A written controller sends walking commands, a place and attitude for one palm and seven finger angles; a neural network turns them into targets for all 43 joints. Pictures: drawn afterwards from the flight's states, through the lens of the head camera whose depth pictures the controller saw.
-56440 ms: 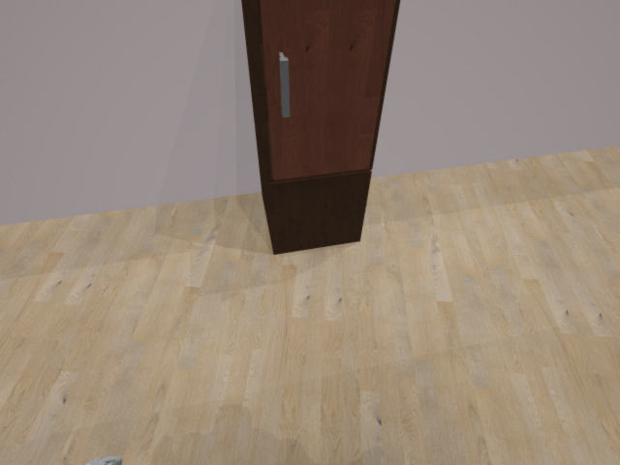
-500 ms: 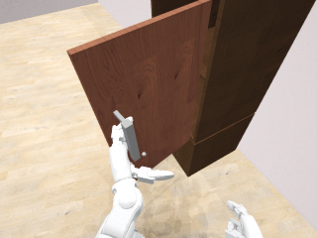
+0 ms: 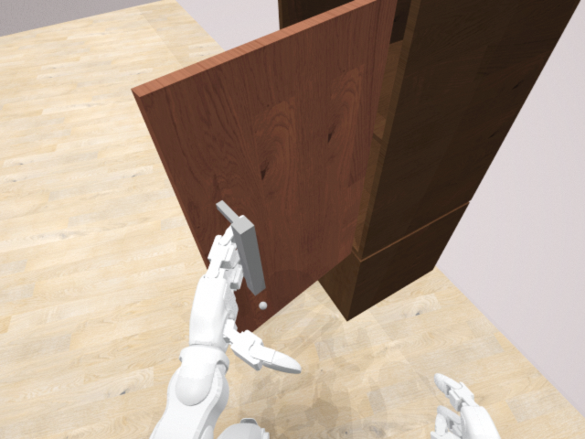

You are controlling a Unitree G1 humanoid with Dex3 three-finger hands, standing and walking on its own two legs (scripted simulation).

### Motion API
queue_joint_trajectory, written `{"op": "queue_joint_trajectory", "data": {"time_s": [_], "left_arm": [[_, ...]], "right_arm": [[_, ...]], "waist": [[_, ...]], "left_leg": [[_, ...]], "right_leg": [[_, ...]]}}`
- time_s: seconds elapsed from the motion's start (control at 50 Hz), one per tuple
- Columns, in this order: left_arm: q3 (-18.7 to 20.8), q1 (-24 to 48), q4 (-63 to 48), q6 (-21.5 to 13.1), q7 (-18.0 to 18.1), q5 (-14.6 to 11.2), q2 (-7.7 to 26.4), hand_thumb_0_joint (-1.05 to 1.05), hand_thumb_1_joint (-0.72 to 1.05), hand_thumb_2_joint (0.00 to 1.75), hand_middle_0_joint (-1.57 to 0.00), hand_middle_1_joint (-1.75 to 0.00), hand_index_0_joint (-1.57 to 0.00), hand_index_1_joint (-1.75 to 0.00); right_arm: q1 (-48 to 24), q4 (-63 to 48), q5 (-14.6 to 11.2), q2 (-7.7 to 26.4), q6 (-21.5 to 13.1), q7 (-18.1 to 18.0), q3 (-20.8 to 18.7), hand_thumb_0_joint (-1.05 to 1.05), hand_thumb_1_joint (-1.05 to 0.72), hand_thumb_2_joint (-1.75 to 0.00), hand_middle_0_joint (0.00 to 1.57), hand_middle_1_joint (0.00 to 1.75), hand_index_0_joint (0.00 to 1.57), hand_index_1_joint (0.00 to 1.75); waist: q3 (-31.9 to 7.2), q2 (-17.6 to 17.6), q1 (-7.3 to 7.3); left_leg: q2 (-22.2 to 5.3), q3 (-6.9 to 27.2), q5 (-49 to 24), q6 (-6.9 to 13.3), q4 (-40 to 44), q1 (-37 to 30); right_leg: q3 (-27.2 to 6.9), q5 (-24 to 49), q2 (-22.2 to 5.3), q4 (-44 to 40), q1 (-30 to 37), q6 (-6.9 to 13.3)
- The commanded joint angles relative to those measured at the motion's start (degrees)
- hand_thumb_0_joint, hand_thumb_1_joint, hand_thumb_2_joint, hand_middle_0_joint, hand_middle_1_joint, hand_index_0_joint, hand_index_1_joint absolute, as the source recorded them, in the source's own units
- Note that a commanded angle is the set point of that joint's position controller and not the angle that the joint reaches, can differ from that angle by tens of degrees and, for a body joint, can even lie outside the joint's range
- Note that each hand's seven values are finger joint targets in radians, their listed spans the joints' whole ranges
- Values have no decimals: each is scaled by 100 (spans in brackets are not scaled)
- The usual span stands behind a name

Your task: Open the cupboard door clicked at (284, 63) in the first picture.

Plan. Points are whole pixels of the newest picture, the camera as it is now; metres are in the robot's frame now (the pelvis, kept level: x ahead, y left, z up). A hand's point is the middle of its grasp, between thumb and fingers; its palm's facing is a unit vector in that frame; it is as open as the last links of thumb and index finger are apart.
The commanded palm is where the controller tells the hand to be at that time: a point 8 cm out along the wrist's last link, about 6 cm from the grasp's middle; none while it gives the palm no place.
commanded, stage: slide the hand sideways off the handle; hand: left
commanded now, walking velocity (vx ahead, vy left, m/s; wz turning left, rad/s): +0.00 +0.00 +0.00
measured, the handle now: (241, 250) +0.36 +0.09 +0.06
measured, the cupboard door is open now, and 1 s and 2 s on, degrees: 100 100 100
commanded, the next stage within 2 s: draw the hand back to the body in 0.82 s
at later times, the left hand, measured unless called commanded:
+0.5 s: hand (221, 348) +0.22 +0.10 +0.06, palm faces -0.06 -1.00 +0.00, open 16.3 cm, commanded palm +0.20 +0.15 +0.06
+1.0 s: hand (193, 372) +0.19 +0.12 +0.06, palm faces -0.06 -1.00 -0.02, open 16.3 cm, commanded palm +0.17 +0.19 +0.08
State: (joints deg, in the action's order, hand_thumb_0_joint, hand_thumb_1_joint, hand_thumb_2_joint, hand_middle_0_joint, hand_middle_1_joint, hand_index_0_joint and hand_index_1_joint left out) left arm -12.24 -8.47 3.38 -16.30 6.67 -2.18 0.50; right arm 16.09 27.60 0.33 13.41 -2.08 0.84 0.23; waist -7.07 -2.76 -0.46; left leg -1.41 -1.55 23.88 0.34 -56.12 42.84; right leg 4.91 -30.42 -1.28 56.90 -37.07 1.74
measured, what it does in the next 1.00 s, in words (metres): stands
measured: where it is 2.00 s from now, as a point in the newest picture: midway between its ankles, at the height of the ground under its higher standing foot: outside the picture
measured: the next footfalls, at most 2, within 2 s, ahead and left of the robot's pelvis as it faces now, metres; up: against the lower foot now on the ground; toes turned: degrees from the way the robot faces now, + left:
none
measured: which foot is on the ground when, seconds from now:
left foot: down 0.00-1.00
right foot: down 0.00-1.00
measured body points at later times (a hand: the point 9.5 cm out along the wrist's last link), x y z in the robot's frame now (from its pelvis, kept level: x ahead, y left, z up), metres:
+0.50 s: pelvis +0.01 +0.01 -0.01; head +0.06 +0.00 +0.44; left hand +0.22 +0.15 +0.06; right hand +0.21 -0.20 -0.09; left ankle +0.04 +0.12 -0.68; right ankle -0.02 -0.10 -0.68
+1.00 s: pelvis -0.01 +0.00 -0.02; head +0.04 -0.01 +0.43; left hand +0.19 +0.18 +0.07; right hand +0.18 -0.23 -0.09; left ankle +0.04 +0.12 -0.68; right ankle -0.02 -0.10 -0.68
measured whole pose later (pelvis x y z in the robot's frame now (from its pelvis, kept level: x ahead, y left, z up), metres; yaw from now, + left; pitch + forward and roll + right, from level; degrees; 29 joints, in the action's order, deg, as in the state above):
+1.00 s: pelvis -0.01 +0.00 -0.02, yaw +0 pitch +12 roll -2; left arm -3.2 -30.1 -14.3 -18.8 -6.5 -9.8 10.0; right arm 15.2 24.5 -0.9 13.5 -4.3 -2.4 0.5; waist -7.7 -3.2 0.2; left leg -2.5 0.2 26.7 0.1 -63.2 48.2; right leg 6.2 -32.6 -0.1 62.0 -41.1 2.0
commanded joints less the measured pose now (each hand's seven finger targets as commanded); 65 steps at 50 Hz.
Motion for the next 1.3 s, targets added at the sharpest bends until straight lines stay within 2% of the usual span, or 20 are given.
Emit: {"op": "queue_joint_trajectory", "data": {"time_s": [0.0, 0.04, 0.14, 0.22, 0.26, 0.3, 0.42, 0.52, 0.64, 0.68, 0.76, 0.88, 0.9, 0.94, 1.0, 1.04, 1.12, 1.2, 1.22, 1.28], "left_arm": [[-352, 178, -1635, -475, -185, 290, 10, 0, -50, 30, -15, -30, -15, -30], [-237, -211, -1783, -413, -230, 222, 105, 0, -50, 30, -15, -30, -15, -30], [-117, -739, -2199, -345, -279, 85, 150, 0, -50, 30, -15, -30, -15, -30], [6, -1090, -2561, -498, -314, 28, 270, 0, -50, 30, -15, -30, -15, -30], [25, -1297, -2763, -597, -389, 3, 330, 0, -50, 30, -15, -30, -15, -30], [4, -1290, -2872, -661, -477, -38, 375, 0, -50, 30, -15, -30, -15, -30], [316, -1740, -2870, -633, -742, -198, 631, 0, -50, 30, -15, -30, -15, -30], [413, -1711, -3049, -565, -903, -342, 712, 0, -50, 30, -15, -30, -15, -30], [863, -2093, -3010, -556, -1014, -521, 1011, 0, -50, 30, -15, -30, -15, -30], [804, -2132, -3042, -586, -1081, -573, 944, 0, -50, 30, -15, -30, -15, -30], [1178, -2292, -3007, -651, -1206, -718, 1201, 0, -50, 30, -15, -30, -15, -30], [1066, -1961, -3021, -776, -1354, -827, 1151, 0, -50, 30, -15, -30, -15, -30], [1000, -1928, -2976, -763, -1363, -831, 1103, 0, -50, 30, -15, -30, -15, -30], [1382, -1851, -3246, -722, -1314, -834, 1532, 0, -50, 30, -15, -30, -15, -30], [1556, -2102, -3456, -530, -1255, -911, 1583, 0, -50, 30, -15, -30, -15, -30], [1712, -2282, -3315, -347, -1265, -989, 1601, 0, -50, 30, -15, -30, -15, -30], [1643, -2168, -3290, -124, -1440, -1117, 1525, 0, -50, 30, -15, -30, -15, -30], [1933, -2177, -3388, -43, -1603, -1258, 1750, 0, -50, 30, -15, -30, -15, -30], [1936, -2154, -3468, -31, -1645, -1283, 1745, 0, -50, 30, -15, -30, -15, -30], [2022, -2078, -3594, 35, -1715, -1355, 1802, 0, -50, 30, -15, -30, -15, -30]], "right_arm": [[-484, -1087, 4, 425, -264, 37, -214, 0, -90, -90, 20, 30, 20, 30], [-476, -1162, 5, 446, -231, 27, -210, 0, -90, -90, 20, 30, 20, 30], [-481, -1249, -8, 420, -202, -4, -169, 0, -90, -90, 20, 30, 20, 30], [-443, -1277, 12, 403, -234, -17, -183, 0, -90, -90, 20, 30, 20, 30], [-450, -1294, 4, 400, -262, -16, -190, 0, -90, -90, 20, 30, 20, 30], [-433, -1299, 2, 410, -278, -22, -183, 0, -90, -90, 20, 30, 20, 30], [-406, -1352, -29, 450, -279, -91, -197, 0, -90, -90, 20, 30, 20, 30], [-435, -1399, -59, 467, -312, -157, -184, 0, -90, -90, 20, 30, 20, 30], [-459, -1395, -71, 488, -336, -215, -200, 0, -90, -90, 20, 30, 20, 30], [-482, -1410, -88, 479, -366, -223, -193, 0, -90, -90, 20, 30, 20, 30], [-512, -1360, -102, 498, -419, -272, -229, 0, -90, -90, 20, 30, 20, 30], [-525, -1290, -124, 535, -575, -321, -226, 0, -90, -90, 20, 30, 20, 30], [-506, -1287, -117, 533, -595, -322, -216, 0, -90, -90, 20, 30, 20, 30], [-498, -1299, -132, 567, -589, -357, -232, 0, -90, -90, 20, 30, 20, 30], [-508, -1328, -190, 500, -593, -383, -210, 0, -90, -90, 20, 30, 20, 30], [-547, -1288, -215, 494, -567, -408, -204, 0, -90, -90, 20, 30, 20, 30], [-617, -1255, -256, 521, -603, -437, -132, 0, -90, -90, 20, 30, 20, 30], [-599, -1210, -265, 546, -707, -484, -113, 0, -90, -90, 20, 30, 20, 30], [-612, -1210, -270, 556, -728, -489, -98, 0, -90, -90, 20, 30, 20, 30], [-617, -1182, -283, 562, -804, -508, -82, 0, -90, -90, 20, 30, 20, 30]], "waist": [[-1168, 465, -24], [-1264, 516, 53], [-1087, 411, 12], [-1144, 444, -21], [-1192, 281, -19], [-1144, 276, -77], [-1147, 377, -45], [-1088, 273, -59], [-1048, 412, 15], [-960, 276, -13], [-909, 313, 35], [-769, 233, -81], [-745, 267, -89], [-961, 222, 22], [-1065, 55, 104], [-1004, 255, 120], [-468, 224, 15], [-493, 283, 72], [-496, 127, 84], [-485, 115, 84]], "left_leg": [[143, 287, -1123, 116, 601, -1292], [139, 275, -1278, 112, 618, -1279], [126, 286, -1372, 88, 592, -1268], [116, 310, -1571, 79, 447, -1248], [102, 327, -1713, 71, 387, -1270], [110, 358, -1588, 81, 328, -1197], [135, 344, -1365, 83, 238, -959], [149, 374, -1167, 87, 244, -904], [164, 348, -1080, 86, 217, -698], [169, 327, -932, 84, 213, -688], [181, 306, -806, 76, 146, -538], [173, 338, -494, 81, 36, -405], [178, 350, -446, 85, 39, -371], [171, 338, -472, 93, 122, -464], [168, 309, -656, 97, 344, -803], [167, 320, -738, 102, 435, -846], [167, 329, -538, 97, 640, -918], [161, 356, -626, 100, 787, -1141], [165, 362, -688, 105, 842, -1237], [160, 373, -773, 109, 962, -1437]], "right_leg": [[-246, 1827, 142, -857, 94, 10], [-244, 2013, 162, -836, 279, 18], [-186, 2115, 200, -773, 222, 1], [-165, 2334, 213, -619, 145, -11], [-155, 2380, 223, -529, 80, -10], [-154, 2271, 222, -499, -41, -20], [-182, 2155, 237, -481, -42, -34], [-166, 1909, 243, -505, -113, -37], [-231, 1878, 256, -569, 26, -48], [-245, 1705, 255, -602, -95, -64], [-350, 1546, 243, -668, -75, -72], [-445, 1004, 225, -739, -370, -87], [-448, 921, 220, -754, -383, -86], [-504, 820, 233, -841, -162, -68], [-412, 1109, 247, -938, 105, -69], [-387, 1256, 263, -1043, 272, -92], [-362, 1045, 252, -1316, 219, -135], [-349, 1127, 254, -1457, 419, -138], [-315, 1212, 264, -1467, 434, -127], [-258, 1346, 273, -1543, 543, -134]]}}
